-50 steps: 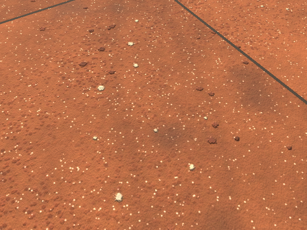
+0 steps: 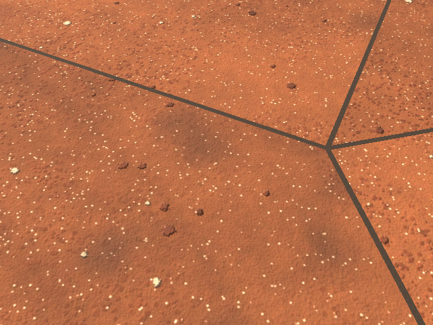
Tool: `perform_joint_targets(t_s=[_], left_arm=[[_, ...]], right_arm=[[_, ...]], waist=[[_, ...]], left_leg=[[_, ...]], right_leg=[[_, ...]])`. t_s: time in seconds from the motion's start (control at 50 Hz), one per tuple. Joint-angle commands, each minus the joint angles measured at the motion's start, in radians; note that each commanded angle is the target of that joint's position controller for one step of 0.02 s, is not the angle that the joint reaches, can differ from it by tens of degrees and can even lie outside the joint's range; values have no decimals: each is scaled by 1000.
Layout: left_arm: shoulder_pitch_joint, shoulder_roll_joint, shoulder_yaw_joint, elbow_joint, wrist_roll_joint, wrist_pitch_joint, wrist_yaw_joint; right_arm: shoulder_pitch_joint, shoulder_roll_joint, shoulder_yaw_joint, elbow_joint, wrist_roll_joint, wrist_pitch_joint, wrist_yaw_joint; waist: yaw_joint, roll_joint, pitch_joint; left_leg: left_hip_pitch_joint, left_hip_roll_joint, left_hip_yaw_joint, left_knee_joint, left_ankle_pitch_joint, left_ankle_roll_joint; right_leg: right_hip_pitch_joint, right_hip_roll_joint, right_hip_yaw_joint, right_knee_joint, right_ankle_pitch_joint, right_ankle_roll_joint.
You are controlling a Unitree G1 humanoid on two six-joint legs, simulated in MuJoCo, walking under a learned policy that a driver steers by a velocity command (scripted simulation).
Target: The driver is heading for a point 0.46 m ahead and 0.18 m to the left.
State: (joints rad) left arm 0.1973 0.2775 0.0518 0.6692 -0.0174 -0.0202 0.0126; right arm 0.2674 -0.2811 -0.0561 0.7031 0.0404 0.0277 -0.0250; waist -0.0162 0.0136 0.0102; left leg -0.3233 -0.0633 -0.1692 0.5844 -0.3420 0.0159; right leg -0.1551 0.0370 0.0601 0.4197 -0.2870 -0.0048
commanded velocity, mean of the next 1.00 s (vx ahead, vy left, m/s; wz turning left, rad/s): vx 0.54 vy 0.00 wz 0.56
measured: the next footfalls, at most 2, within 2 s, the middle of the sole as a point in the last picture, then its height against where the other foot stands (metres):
left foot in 0.42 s outside the picture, level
right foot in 0.86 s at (134, 256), level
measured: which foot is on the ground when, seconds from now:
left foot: up 0.00-0.40, down 0.42-0.88, up 0.90-1.00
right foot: down 0.00-0.40, up 0.42-0.84, down 0.86-1.00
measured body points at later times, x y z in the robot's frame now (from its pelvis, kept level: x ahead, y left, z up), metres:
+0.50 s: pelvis +0.25 +0.13 -0.04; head +0.30 +0.15 +0.40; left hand +0.15 +0.39 -0.16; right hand +0.54 -0.02 -0.13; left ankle +0.32 +0.22 -0.74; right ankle +0.08 -0.12 -0.61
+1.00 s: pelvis +0.53 +0.26 -0.02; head +0.55 +0.28 +0.43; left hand +0.52 +0.55 -0.12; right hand +0.77 +0.09 -0.14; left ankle +0.36 +0.28 -0.66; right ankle +0.68 +0.27 -0.74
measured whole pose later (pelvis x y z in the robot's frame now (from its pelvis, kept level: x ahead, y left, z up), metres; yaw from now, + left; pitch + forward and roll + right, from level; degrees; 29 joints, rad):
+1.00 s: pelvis +0.53 +0.26 -0.02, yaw +37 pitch +0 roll -1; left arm 0.13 0.24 0.01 0.70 0.02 -0.09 -0.03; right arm 0.24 -0.29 -0.03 0.77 0.01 0.03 -0.02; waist 0.00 0.01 0.08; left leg -0.33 -0.09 -0.13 1.19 -0.55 -0.03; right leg -0.46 0.07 -0.04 0.50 -0.04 -0.07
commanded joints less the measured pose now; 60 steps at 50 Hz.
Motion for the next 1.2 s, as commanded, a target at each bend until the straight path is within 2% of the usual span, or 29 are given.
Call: perform_joint_targets(t_s=[0.02,0.06,0.1,0.22,0.3,0.36,0.4,0.42,0.44,0.46,0.48,0.5,0.52,0.54,0.56,0.6,0.66,0.7,0.78,0.86,0.88,0.9,0.92,0.94,0.96,1.0,1.06,1.12,1.2], left_arm=[[176,211,71,-4,40,-60,-2],[105,123,46,-22,20,-82,11],[146,116,40,-2,20,-86,13],[188,125,30,42,37,-90,2],[236,162,33,86,29,-81,1],[227,240,46,99,29,-64,6],[209,293,59,93,28,-47,12],[174,287,56,67,20,-55,14],[224,133,14,47,44,-78,10],[266,70,-20,-51,12,-128,1],[88,197,2,-70,-17,-159,-1],[35,183,1,-98,-43,-165,4],[51,163,-5,-75,-22,-160,14],[91,161,1,-51,-5,-144,14],[140,169,6,-27,-1,-118,7],[142,150,6,-13,21,-84,1],[45,82,-12,-41,48,-83,1],[-35,57,-22,-45,45,-98,-14],[-181,78,-15,-80,33,-121,-59],[71,152,22,-2,47,-131,-57],[118,189,26,1,63,-135,-50],[120,176,10,-8,84,-123,-44],[153,95,-5,1,65,-109,-47],[75,96,-3,-21,32,-94,-46],[5,80,-11,-30,23,-76,-42],[-87,65,-23,-29,35,-51,-35],[-94,78,-12,-6,50,-31,-30],[-74,104,-2,13,30,-20,-20],[-66,58,-19,37,36,-9,-15]], right_arm=[[-213,-90,-17,-194,8,-64,3],[-137,-111,-29,-153,5,-72,24],[-136,-92,-24,-152,-1,-75,40],[-219,-64,-1,-196,2,-70,74],[-344,-27,26,-234,6,-81,110],[-316,-72,9,-242,9,-80,116],[-62,-175,-42,-197,19,-66,106],[193,-264,-92,-129,21,-50,91],[259,-304,-97,-72,29,-32,66],[207,-351,-93,-126,2,-57,66],[217,-242,-71,-134,-21,-73,67],[175,-228,-63,-120,-39,-91,66],[81,-218,-58,-129,-40,-105,67],[-5,-191,-49,-143,-51,-110,66],[-45,-164,-39,-148,-63,-111,62],[-59,-126,-25,-115,-36,-118,51],[-50,-138,-20,-71,-36,-121,27],[-8,-129,-18,-46,-28,-104,9],[88,-148,-21,14,-28,-78,-19],[8,-129,-17,10,-46,-59,-14],[44,-100,-7,-5,-60,-57,-4],[233,-36,13,31,-54,-57,6],[301,-95,7,73,-26,-49,19],[193,-166,-12,57,-11,-32,19],[69,-178,-17,26,-18,-11,10],[25,-137,-15,11,-31,30,-4],[91,-56,6,56,-41,34,-15],[92,-68,2,81,-46,28,-14],[40,-90,0,70,-79,17,-12]], waist=[[126,-181,30],[82,-162,54],[95,-139,68],[104,-109,167],[130,-64,231],[51,-140,133],[-112,-207,-45],[-243,-161,-162],[-170,79,-177],[-65,296,-400],[-157,101,-375],[-104,46,-201],[-28,-94,-103],[31,-98,-56],[67,-48,-36],[81,-11,1],[62,20,17],[8,20,-19],[-63,61,-25],[85,76,-94],[81,-35,-188],[11,-263,-343],[29,-210,-469],[45,-100,-358],[44,-18,-233],[-10,-46,-80],[-21,-141,-70],[-14,-130,-127],[-12,-71,-18]], left_leg=[[-631,84,-4,340,-129,0],[-670,114,16,468,-2,-8],[-706,144,47,576,88,-17],[-665,177,123,540,290,-43],[-556,173,235,312,334,20],[-321,52,358,231,229,98],[27,-37,380,236,122,156],[421,-43,296,142,168,207],[703,101,6,132,71,237],[896,324,-670,-164,-357,452],[818,339,-708,-309,-339,358],[631,337,-612,-336,-119,322],[425,306,-472,-314,150,298],[272,267,-329,-285,390,294],[162,244,-225,-289,566,282],[27,192,-80,-317,766,261],[-42,85,84,-309,949,203],[10,46,134,-285,867,139],[170,128,45,-260,666,104],[289,136,7,40,816,86],[191,62,17,268,610,53],[-74,-58,9,642,-181,-39],[-118,-74,-89,742,-358,-48],[-164,-23,-88,787,-302,-58],[-182,10,-22,753,-242,-69],[-116,70,34,568,-165,-77],[46,66,117,288,-182,-83],[136,77,127,103,6,-52],[153,142,58,-122,41,29]], right_leg=[[343,-445,519,-243,-436,-198],[351,-370,360,-252,-309,-146],[340,-336,224,-260,-151,-123],[172,-285,-76,-318,81,-110],[171,-294,-211,-357,218,-87],[248,-301,-295,-178,1065,-70],[214,-329,-302,186,1440,-66],[1,-296,-288,483,1308,-42],[-339,-159,-235,856,89,-3],[-627,17,-11,1160,-275,13],[-667,-47,110,1136,-138,-20],[-665,-66,82,1074,-77,-25],[-584,-113,74,999,-40,-12],[-507,-146,64,950,-32,7],[-430,-178,58,926,-27,18],[-375,-186,6,799,-6,51],[-342,-111,-78,543,195,74],[-291,-63,-104,315,410,69],[-287,-30,-70,79,620,29],[-122,-12,-68,2,553,-32],[92,-118,11,62,933,-86],[402,-398,347,123,1210,-305],[451,-442,525,70,1027,-373],[334,-417,488,16,716,-344],[168,-366,421,-47,456,-292],[-103,-271,311,-148,136,-218],[-213,-184,170,-183,132,-184],[-191,-204,170,-177,-30,-186],[-304,-128,103,-144,-332,-53]])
